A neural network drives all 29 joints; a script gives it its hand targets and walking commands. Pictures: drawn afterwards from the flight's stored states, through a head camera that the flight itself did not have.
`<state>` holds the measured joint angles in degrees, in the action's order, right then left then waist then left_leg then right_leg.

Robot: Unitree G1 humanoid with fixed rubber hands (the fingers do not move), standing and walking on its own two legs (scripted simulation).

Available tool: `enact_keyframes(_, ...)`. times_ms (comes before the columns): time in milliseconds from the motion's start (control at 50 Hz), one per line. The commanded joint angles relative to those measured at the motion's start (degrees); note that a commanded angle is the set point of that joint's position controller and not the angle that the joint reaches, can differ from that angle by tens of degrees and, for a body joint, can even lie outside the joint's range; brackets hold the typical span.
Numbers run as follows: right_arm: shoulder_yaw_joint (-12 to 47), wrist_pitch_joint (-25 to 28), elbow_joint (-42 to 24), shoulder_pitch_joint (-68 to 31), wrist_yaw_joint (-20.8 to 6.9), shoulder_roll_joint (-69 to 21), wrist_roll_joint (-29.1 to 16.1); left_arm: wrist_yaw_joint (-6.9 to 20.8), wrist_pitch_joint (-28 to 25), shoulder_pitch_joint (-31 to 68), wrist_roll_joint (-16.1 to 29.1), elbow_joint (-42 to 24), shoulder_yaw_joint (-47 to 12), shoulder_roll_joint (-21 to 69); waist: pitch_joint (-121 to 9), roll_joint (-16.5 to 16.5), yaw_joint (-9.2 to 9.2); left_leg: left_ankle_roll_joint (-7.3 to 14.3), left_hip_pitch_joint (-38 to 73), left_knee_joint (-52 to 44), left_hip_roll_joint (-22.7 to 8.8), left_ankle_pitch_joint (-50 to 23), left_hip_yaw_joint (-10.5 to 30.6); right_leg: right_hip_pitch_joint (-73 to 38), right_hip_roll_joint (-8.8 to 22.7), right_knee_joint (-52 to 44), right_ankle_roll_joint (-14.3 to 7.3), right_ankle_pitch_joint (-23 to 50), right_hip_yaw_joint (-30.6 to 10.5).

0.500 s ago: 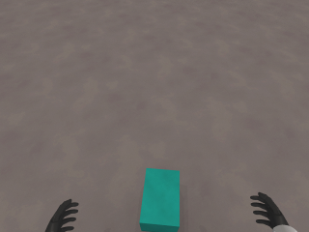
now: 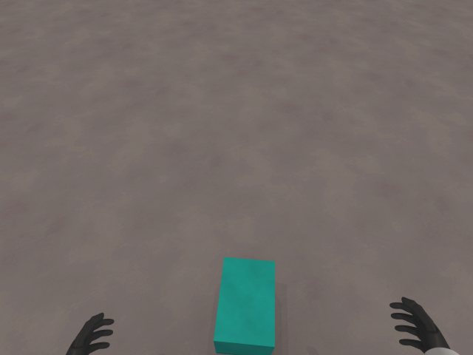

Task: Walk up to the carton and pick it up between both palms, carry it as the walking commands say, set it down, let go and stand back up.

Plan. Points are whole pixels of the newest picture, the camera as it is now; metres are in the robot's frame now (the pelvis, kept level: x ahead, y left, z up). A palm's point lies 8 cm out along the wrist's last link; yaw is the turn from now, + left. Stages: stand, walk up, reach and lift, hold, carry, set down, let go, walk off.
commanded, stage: stand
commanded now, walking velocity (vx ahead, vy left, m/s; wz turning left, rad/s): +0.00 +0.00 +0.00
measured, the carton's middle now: (246, 306) +0.41 -0.01 -0.67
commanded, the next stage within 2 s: none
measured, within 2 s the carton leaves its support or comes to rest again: neither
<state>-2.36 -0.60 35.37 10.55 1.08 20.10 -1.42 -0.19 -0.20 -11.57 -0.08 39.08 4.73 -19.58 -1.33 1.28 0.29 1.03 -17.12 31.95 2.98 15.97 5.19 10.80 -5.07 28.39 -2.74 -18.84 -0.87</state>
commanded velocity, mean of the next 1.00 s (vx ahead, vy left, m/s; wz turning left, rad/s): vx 0.00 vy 0.00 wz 0.00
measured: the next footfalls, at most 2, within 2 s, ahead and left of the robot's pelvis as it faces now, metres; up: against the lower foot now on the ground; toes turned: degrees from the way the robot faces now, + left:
none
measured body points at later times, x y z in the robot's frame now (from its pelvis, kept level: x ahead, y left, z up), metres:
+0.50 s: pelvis +0.00 +0.00 +0.00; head +0.00 +0.02 +0.45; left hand +0.14 +0.31 -0.09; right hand +0.16 -0.30 -0.06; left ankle +0.01 +0.11 -0.73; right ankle -0.04 -0.08 -0.73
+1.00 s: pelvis -0.02 +0.01 +0.00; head -0.03 +0.02 +0.45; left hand +0.11 +0.32 -0.10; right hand +0.13 -0.30 -0.07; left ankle +0.01 +0.11 -0.73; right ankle -0.04 -0.08 -0.73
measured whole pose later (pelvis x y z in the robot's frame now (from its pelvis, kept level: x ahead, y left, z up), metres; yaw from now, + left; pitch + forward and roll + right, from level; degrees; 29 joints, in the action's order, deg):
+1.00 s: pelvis -0.02 +0.01 +0.00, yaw +0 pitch -1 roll -1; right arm -2.4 1.1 40.8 10.6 1.2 21.9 -1.4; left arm -0.2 -1.4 -10.3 -0.1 46.2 4.7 -20.7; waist -1.3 -0.1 0.3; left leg 1.8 -17.1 31.9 3.1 14.1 5.1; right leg 10.5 -5.0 27.7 -2.7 -16.7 -0.9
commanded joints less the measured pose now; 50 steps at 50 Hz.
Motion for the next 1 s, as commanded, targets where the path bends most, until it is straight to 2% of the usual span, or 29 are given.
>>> enact_keyframes(0,-1.45,2.34,0.88,-2.51,0.41,8.86,4.06,-0.99,-1.45,2.45,-2.61,-1.22,1.93,-10.73,-4.51,-2.96,-0.42,1.87,7.33,-3.86,-6.35,-13.11,5.87,-1.89,9.19,-6.15,1.58,14.6,-9.8)
enact_keyframes(40,-1.32,2.42,0.94,-4.04,0.2,8.45,3.95,-1.0,-1.4,2.51,-2.41,-1.09,1.7,-10.63,-4.29,-0.66,0.5,1.58,7.98,-4.14,-6.29,-15.18,5.4,-1.63,8.83,-5.82,2.17,15.95,-9.0)
enact_keyframes(80,-1.79,2.4,0.96,-4.55,0.27,10.19,4.2,-0.82,-1.51,1.23,-2.04,-0.18,1.59,-10.19,-3.72,-4.19,0.63,2.05,8.0,-3.88,-6.4,-15.28,5.9,-1.49,8.61,-5.91,1.72,15.61,-9.23)
enact_keyframes(140,-1.57,2.29,1.54,-2.34,0.42,10.25,4.18,-0.9,-1.1,1.36,-2.06,0.52,1.74,-11.61,-3.45,-2.3,0.17,2.57,7.18,-4.28,-7.13,-15.37,6.38,-2.44,9.19,-5.22,1.4,15.88,-8.92)
enact_keyframes(160,-1.48,2.3,1.43,-3.54,0.36,9.51,3.81,-0.91,-1.5,0.56,-2.07,0.51,1.6,-10.82,-4.51,-2.42,1.05,2.62,7.37,-4.26,-7.06,-16.02,6.5,-3.27,9.18,-5.44,1.53,16.71,-8.96)
enact_keyframes(200,-1.47,2.8,1.66,-4.5,0.35,10.26,4.05,-0.82,-1.64,2.4,-1.83,-0.03,1.4,-10.05,-4.49,-2.59,0.87,2.86,8.15,-4.19,-6.83,-15.52,6.73,-2.54,9.5,-5.27,1.07,15.79,-9.32)
enact_keyframes(220,-1.61,2.75,2.52,-2.54,0.44,10.73,4.14,-0.68,-1.33,3.17,-2.07,0.41,1.41,-10.24,-4.76,-3.09,-0.29,3.09,8.78,-3.88,-6.85,-15.14,6.27,-1.64,9.44,-5.78,0.81,15.86,-9.71)
enact_keyframes(240,-1.6,2.5,2.77,-2.6,0.37,10.8,4.17,-0.78,-1.45,1.97,-1.62,0.72,1.38,-10.82,-4.05,-4.29,0.26,2.99,8.61,-3.99,-6.82,-15.94,6.08,-1.96,9.57,-5.83,0.75,16.66,-9.99)
enact_keyframes(260,-1.55,2.63,2.42,-3.66,0.47,10.9,4.37,-0.73,-1.57,3.58,-2.01,0.65,1.17,-10.17,-3.78,-4.53,-0.32,2.97,8.49,-4.28,-6.87,-15.22,6.62,-1.01,9.34,-6.16,0.76,14.84,-10.35)
enact_keyframes(280,-1.42,2.57,2.4,-2.52,0.43,10.26,3.9,-0.71,-1.61,3.33,-2.11,0.26,1.13,-10.54,-4.16,-2.53,-0.86,2.81,8.65,-3.94,-7.32,-16.21,6.76,-2.01,9.55,-5.87,1.03,16.91,-9.3)
enact_keyframes(300,-1.51,2.77,2.61,-3.11,0.27,10.83,3.98,-0.85,-1.51,1.91,-1.81,1.37,1.36,-10.9,-3.58,-3.83,0.41,2.81,7.45,-4.45,-7.17,-15.25,6.85,-2.69,9.29,-6.34,1.21,14.73,-10.11)
enact_keyframes(320,-1.29,2.78,2.38,-3.76,0.23,9.64,3.99,-0.68,-1.51,2.34,-1.96,1.67,1.38,-11.45,-3.62,-1.93,-0.09,2.8,6.69,-5.09,-7.22,-14.69,6.91,-3.14,9.34,-5.7,1.1,14.91,-9.27)
enact_keyframes(340,-1.43,2.97,2.68,-3.49,0.44,11.37,4.13,-0.53,-1.85,2.64,-1.66,0.94,1.35,-10.43,-4.62,-3.48,0.59,2.72,7.81,-4.49,-7.44,-16.57,6.76,-2.74,9.31,-5.43,0.86,14.99,-9.44)
enact_keyframes(360,-1.69,3.13,2.68,-4.52,0.37,11.12,3.89,-0.45,-1.84,2.77,-1.88,1.02,1.39,-10.75,-5.0,-3.11,0.43,2.94,7.69,-4.98,-7.78,-15.73,7.23,-2.61,8.98,-5.01,0.9,14.14,-9.33)
enact_keyframes(420,-1.09,2.81,3.7,-1.79,0.46,9.88,3.75,-0.75,-1.97,2.76,-1.9,2.14,1.2,-10.97,-4.78,-1.09,-0.12,3.13,8.0,-3.42,-6.95,-17.12,6.25,-3.55,10.37,-5.92,2.07,20.35,-10.04)
enact_keyframes(440,-0.74,2.72,3.73,-2.17,0.36,9.92,3.61,-0.85,-1.99,3.34,-1.88,1.73,0.77,-10.77,-3.88,-1.44,-0.53,3.09,8.17,-3.62,-7.02,-18.06,6.73,-2.63,9.98,-5.43,1.29,19.99,-9.9)
enact_keyframes(520,-1.41,2.8,3.2,-4.17,0.23,11.14,3.79,-0.7,-2.02,1.78,-1.71,3.08,1.19,-11.62,-4.54,-2.92,0.72,2.77,8.59,-3.6,-7.02,-17.66,6.48,-3.27,10.07,-6.11,1.91,20.01,-9.72)
enact_keyframes(560,-1.34,2.75,4.52,-1.55,0.33,10.82,3.39,-0.65,-2.17,3.49,-1.95,3.32,1.14,-11.78,-3.25,-3.29,-0.71,2.59,8.14,-4.08,-7.02,-17.6,7.01,-2.82,10.67,-6.23,1.98,17.36,-10.62)
enact_keyframes(580,-1.27,2.77,4.31,-2.2,0.51,11.22,3.36,-0.59,-2.27,2.85,-1.57,2.92,1.24,-11.28,-4.51,-4.68,-0.46,2.87,8.8,-3.58,-7.58,-16.33,6.81,-2.31,10.01,-6.98,1.09,15.13,-11.0)
enact_keyframes(600,-1.35,2.84,4.73,-2.67,0.42,11.04,3.76,-0.66,-2.32,2.84,-1.79,3.86,0.99,-11.37,-3.21,-2.48,-0.52,2.89,8.36,-4.47,-7.28,-15.99,6.77,-2.81,9.93,-6.95,0.91,16.18,-10.09)
enact_keyframes(640,-1.27,2.95,3.89,-4.07,0.38,11.13,3.71,-0.48,-2.54,3.54,-1.75,3.98,0.77,-10.6,-3.36,-2.05,-0.21,2.94,7.78,-5.34,-7.27,-15.9,6.78,-3.38,9.79,-6.5,0.9,14.7,-9.9)
enact_keyframes(660,-1.17,2.98,4.13,-3.69,0.34,11.14,3.64,-0.72,-2.41,2.88,-1.81,3.88,0.94,-10.96,-2.63,-3.62,0.03,3.43,6.81,-5.02,-7.67,-15.75,7.95,-3.2,10.04,-6.38,0.62,15.09,-10.51)
enact_keyframes(680,-1.02,3.13,4.57,-3.64,0.23,10.57,3.71,-0.71,-2.22,4.36,-2.04,4.26,0.79,-10.89,-4.12,-3.06,-0.59,2.44,7.39,-5.75,-7.1,-14.06,7.02,-3.58,9.88,-6.77,0.51,12.74,-10.32)
enact_keyframes(700,-1.06,3.21,4.88,-2.58,0.54,10.89,3.8,-0.47,-2.17,3.79,-1.75,4.04,1.3,-11.38,-3.14,-2.51,-0.25,3.08,7.14,-5.81,-7.38,-13.78,7.53,-3.84,9.67,-6.79,0.47,12.85,-9.84)
enact_keyframes(780,-0.95,3.4,5.14,-3.12,0.32,11.14,3.95,-0.43,-2.41,3.87,-1.87,4.77,0.94,-11.55,0.52,-5.16,-0.22,2.56,5.68,-6.93,-7.02,-10.59,7.83,-0.94,9.28,-8.13,0.21,7.78,-10.52)
enact_keyframes(840,-0.9,3.45,5.36,-3.02,0.21,10.84,3.7,-0.3,-2.22,3.72,-1.79,5.57,1.41,-12.13,0.81,-2.85,-0.15,3.01,4.29,-7.97,-7.43,-7.56,9.07,-0.72,9.39,-8.13,-0.02,5.12,-10.55)
enact_keyframes(900,-1.01,3.48,5.9,-3.83,0.4,11.63,3.97,0.04,-2.29,4.36,-1.62,5.63,0.77,-10.24,0.82,-6.09,-0.25,3.02,3.67,-9.92,-7.92,-3.28,10.2,-0.67,8.75,-7.85,-0.02,1.21,-10.28)
enact_keyframes(940,-1.13,3.31,6.38,-4.19,0.44,12.12,4.13,-0.04,-2.2,4.21,-1.57,6.28,0.94,-11.22,3.39,-5.4,0.43,3.29,2.59,-10.58,-7.89,-2.1,10.26,-0.14,8.84,-8.41,0.02,1.99,-10.29)
enact_keyframes(980,-1.03,3.73,6.35,-3.52,0.13,11.73,3.39,0.12,-2.44,4.29,-1.98,6.46,0.93,-11.76,0.45,-3.3,-0.66,2.63,4.59,-9.8,-7.97,-3.69,9.92,-0.47,8.62,-8.29,0.23,1.83,-10.0)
